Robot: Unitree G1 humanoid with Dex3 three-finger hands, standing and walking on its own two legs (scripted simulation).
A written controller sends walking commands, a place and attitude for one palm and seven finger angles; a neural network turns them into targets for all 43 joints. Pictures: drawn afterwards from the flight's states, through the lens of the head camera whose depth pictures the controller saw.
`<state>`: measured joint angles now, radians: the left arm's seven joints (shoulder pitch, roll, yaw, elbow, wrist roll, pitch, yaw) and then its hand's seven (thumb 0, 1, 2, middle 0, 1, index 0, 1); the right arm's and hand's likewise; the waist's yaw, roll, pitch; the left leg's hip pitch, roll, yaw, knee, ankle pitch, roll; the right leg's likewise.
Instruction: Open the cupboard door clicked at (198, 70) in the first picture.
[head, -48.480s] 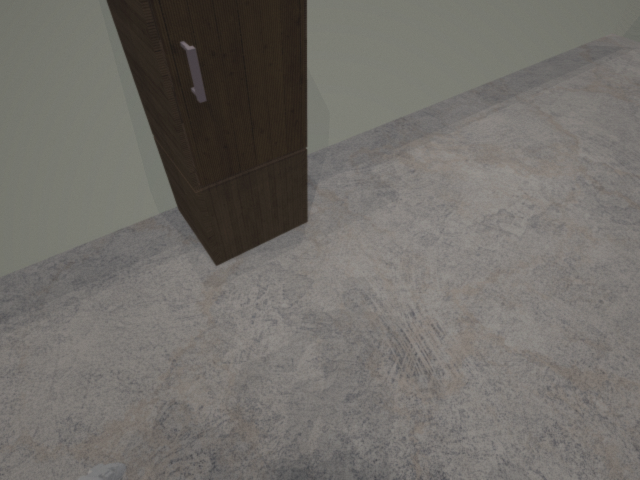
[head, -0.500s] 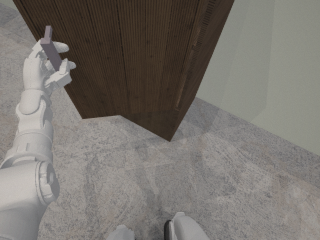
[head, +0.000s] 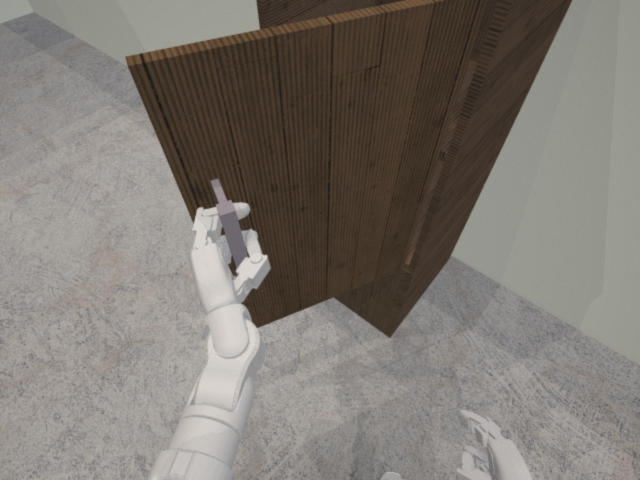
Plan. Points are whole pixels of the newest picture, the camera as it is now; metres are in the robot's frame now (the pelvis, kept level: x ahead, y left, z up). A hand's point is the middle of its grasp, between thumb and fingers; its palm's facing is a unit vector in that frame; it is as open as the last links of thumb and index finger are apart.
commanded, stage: pull the door open along its arc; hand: left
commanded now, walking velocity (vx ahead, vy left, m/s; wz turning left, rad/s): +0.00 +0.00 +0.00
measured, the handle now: (231, 230) +0.41 +0.14 +0.07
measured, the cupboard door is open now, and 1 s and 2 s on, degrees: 64 81 83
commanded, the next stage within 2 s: open thumb and fingers to let go in 0.32 s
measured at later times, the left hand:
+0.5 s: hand (317, 319) +0.29 +0.02 +0.07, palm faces +0.35 -0.93 -0.05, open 5.9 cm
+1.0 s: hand (309, 316) +0.29 +0.03 +0.07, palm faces +0.38 -0.92 -0.03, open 13.4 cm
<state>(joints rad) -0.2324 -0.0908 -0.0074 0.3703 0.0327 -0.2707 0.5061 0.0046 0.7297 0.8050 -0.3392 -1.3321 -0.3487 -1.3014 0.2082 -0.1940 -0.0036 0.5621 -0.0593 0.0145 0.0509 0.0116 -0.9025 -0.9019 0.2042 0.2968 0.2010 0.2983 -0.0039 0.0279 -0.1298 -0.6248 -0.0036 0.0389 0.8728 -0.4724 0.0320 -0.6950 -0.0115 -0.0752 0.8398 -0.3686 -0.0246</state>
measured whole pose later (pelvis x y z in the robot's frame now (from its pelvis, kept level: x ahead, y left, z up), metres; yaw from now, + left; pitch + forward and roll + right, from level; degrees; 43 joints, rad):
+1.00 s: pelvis -0.02 -0.04 +0.00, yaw +2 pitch +8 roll +1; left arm -0.01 -0.11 -0.22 0.21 0.08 -0.19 0.59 0.00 -0.37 0.36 -0.30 -1.15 -0.30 -1.15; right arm 0.19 -0.19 0.00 0.59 -0.06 -0.01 -0.01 0.02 -0.90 -0.90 0.20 0.30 0.20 0.30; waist 0.00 0.04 -0.10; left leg -0.55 0.00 -0.01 0.85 -0.43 -0.02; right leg -0.63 -0.01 -0.12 0.85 -0.37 -0.08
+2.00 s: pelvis -0.02 -0.02 -0.01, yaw +1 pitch +8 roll +0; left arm 0.27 0.06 -0.23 -0.10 -0.02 -0.21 0.10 -0.01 -0.50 0.30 -0.15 -0.31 -0.15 -0.30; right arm 0.26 -0.21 0.04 0.45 -0.01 -0.08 0.00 0.02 -0.90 -0.90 0.21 0.30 0.20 0.30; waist 0.01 0.04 -0.08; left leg -0.56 -0.01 0.03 0.91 -0.48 0.02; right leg -0.64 -0.02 -0.08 0.90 -0.39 -0.04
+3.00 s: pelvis -0.01 -0.01 -0.01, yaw +2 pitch +6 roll -1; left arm 0.58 0.21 0.04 -0.39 -0.21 -0.17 -0.15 -0.01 -0.50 0.30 -0.15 -0.30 -0.15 -0.30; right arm 0.29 -0.23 0.05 0.44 0.04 -0.18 -0.06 0.02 -0.90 -0.90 0.21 0.30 0.20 0.30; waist 0.03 0.06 -0.11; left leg -0.55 0.00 0.00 0.94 -0.50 0.02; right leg -0.60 -0.01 -0.11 0.89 -0.40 -0.04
